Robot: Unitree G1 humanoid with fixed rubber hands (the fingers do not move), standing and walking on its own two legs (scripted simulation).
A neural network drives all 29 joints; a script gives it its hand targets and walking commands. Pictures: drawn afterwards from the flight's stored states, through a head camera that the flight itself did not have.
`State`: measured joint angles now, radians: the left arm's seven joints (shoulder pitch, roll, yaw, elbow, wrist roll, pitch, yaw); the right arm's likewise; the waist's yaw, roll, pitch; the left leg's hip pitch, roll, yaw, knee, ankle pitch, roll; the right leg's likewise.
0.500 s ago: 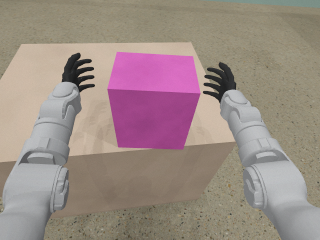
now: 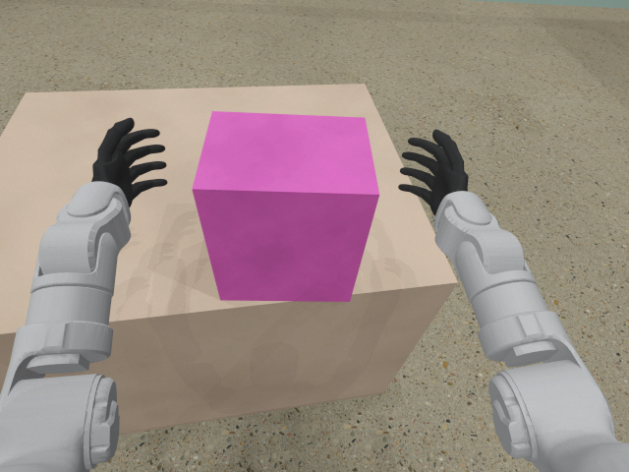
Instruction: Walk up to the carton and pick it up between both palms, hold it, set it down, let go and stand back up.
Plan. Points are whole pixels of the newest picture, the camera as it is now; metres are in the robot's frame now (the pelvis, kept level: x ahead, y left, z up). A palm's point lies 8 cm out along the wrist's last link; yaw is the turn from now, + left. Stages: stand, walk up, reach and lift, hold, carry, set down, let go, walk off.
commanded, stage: set down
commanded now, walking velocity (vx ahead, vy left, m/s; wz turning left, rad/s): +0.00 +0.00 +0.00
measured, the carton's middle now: (287, 215) +0.48 +0.04 +0.02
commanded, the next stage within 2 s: none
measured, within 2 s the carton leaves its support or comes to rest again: neither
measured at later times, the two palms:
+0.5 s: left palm (113, 300) +0.30 +0.24 +0.07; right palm (456, 305) +0.30 -0.17 +0.06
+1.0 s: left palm (104, 378) +0.23 +0.25 +0.01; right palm (447, 361) +0.25 -0.17 +0.01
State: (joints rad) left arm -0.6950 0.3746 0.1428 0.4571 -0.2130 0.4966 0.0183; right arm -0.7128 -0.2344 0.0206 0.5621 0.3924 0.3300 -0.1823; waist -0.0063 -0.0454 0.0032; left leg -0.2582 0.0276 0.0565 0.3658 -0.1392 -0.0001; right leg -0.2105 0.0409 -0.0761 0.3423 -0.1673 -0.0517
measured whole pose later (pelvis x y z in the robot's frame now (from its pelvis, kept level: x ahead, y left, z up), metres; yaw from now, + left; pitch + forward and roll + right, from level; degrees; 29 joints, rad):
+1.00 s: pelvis +0.00 +0.01 +0.00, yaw +0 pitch -2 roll +0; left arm 0.08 0.30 -0.05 0.34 -0.27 -0.10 0.03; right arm 0.11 -0.11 0.00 0.32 0.17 -0.04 -0.05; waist 0.06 -0.04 0.00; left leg -0.19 0.01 0.07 0.39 -0.17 0.02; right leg -0.15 0.02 -0.07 0.39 -0.21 -0.04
